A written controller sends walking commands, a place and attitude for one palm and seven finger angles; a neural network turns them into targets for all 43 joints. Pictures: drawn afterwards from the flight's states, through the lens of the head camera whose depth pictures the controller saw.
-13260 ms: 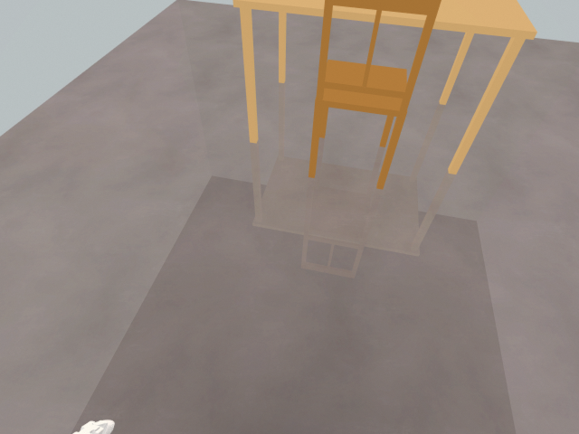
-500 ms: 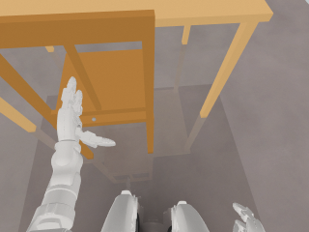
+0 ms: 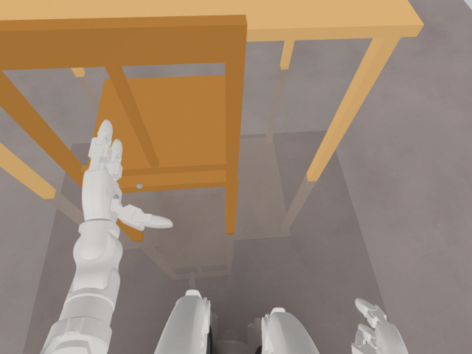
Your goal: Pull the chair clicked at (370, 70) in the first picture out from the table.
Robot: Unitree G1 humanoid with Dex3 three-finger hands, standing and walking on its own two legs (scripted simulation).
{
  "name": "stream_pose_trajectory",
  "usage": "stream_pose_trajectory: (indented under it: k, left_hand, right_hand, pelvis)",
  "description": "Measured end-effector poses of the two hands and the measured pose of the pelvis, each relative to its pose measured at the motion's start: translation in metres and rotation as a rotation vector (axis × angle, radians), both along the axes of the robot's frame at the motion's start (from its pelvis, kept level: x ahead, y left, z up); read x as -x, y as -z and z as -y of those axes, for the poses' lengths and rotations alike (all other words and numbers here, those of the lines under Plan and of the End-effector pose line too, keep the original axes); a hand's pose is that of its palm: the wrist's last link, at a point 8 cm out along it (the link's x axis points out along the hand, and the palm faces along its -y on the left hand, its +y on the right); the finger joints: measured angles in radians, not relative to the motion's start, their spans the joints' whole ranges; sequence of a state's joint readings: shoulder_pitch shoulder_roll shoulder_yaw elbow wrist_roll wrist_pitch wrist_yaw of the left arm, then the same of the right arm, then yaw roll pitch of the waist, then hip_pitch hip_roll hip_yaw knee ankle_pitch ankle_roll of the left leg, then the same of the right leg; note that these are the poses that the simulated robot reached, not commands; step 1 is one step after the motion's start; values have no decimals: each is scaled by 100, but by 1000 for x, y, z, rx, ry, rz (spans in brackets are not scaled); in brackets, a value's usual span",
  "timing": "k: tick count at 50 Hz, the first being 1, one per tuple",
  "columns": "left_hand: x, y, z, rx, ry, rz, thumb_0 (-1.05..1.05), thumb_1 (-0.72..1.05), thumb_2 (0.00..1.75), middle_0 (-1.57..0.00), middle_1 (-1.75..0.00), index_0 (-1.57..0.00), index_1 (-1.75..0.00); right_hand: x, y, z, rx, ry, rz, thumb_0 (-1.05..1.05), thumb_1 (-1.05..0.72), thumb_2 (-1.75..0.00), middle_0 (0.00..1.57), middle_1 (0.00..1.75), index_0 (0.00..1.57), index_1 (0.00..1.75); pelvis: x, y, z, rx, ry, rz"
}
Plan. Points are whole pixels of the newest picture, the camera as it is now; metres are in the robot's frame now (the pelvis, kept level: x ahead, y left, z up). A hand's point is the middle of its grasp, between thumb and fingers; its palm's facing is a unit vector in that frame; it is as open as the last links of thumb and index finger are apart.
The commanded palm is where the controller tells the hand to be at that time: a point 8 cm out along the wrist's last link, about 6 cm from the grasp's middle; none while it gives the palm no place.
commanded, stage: push the fingers through the gap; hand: left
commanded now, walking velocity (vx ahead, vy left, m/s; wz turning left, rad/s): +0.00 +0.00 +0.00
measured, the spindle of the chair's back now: (138, 125) +0.50 +0.21 +0.03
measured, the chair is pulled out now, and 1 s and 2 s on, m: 0.00 0.00 0.00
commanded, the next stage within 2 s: hook a spindle and tug to test in 1.64 s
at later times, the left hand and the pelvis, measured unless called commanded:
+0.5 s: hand (142, 163) +0.42 +0.19 +0.03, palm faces +0.16 -0.99 -0.03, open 16.9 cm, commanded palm +0.39 +0.23 +0.03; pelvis +0.00 +0.00 +0.00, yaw +0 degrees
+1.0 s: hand (150, 139) +0.47 +0.18 +0.03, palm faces +0.18 -0.98 -0.05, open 16.9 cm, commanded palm +0.44 +0.22 +0.03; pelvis +0.00 -0.01 +0.00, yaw -1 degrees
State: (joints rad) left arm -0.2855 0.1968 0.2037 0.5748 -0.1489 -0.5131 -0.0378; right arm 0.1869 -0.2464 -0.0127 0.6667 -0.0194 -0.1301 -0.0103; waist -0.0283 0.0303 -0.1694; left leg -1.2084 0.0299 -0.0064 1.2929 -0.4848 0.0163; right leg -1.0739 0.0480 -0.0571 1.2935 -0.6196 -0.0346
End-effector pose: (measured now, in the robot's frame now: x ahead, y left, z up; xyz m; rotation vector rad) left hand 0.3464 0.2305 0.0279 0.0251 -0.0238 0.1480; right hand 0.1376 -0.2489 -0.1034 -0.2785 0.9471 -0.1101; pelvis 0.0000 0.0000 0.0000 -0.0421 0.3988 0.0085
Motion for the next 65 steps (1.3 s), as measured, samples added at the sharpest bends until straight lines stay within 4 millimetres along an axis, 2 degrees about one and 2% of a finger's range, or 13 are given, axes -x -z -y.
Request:
stream_pose_trajectory:
  k: [7,13,29,38,65]
  left_hand:
    - [-1,1,-2,-1,3,-28,-2,-50,30,-6,-8,-6,-8]
    - [-14,-2,-2,0,-5,-3,-2,-50,30,-6,-8,-6,-8]
    - [-53,-1,-4,-3,-15,-17,-2,-50,30,-6,-8,-6,-8]
    - [-71,-2,6,-8,-12,-28,-2,-50,30,-6,-8,-6,-8]
    - [-108,-10,0,-7,-31,-13,-2,-50,30,-6,-8,-6,-8]
  right_hand:
    - [2,0,-6,-13,-1,-12,1,-90,-90,20,30,21,30]
    - [11,4,-6,-7,2,-37,1,-90,-90,20,30,21,30]
    - [51,8,7,12,64,-146,1,-90,-90,20,30,21,30]
    - [69,11,12,9,86,-201,1,-90,-90,20,30,21,30]
    - [96,17,23,18,121,-286,1,-90,-90,20,30,21,30]
  pelvis:
    - [-1,-2,-2,2,-2,3]
    - [0,0,-3,6,-3,-5]
    - [0,1,-2,6,7,-31]
    - [-1,1,0,1,9,-42]
    - [2,8,6,2,15,-68]
